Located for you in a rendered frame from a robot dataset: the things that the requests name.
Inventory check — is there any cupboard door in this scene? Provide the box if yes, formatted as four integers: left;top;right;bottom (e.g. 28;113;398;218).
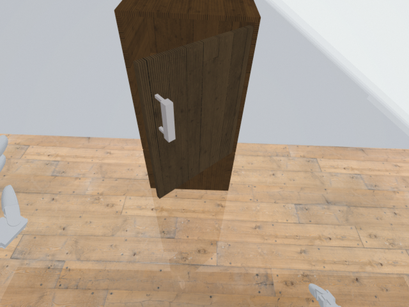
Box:
133;25;254;199

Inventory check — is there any right robot hand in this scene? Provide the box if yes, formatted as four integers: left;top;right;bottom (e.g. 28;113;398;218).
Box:
309;283;341;307

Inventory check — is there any handle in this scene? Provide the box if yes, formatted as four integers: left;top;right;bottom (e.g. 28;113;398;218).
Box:
155;94;176;142

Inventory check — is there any left robot hand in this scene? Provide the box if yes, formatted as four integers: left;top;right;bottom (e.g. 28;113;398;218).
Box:
0;135;27;249

